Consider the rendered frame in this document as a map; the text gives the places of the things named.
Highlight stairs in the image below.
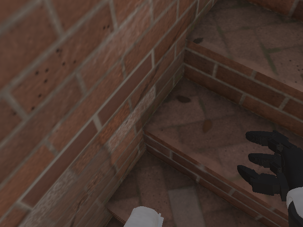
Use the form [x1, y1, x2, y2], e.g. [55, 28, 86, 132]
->
[105, 0, 303, 227]

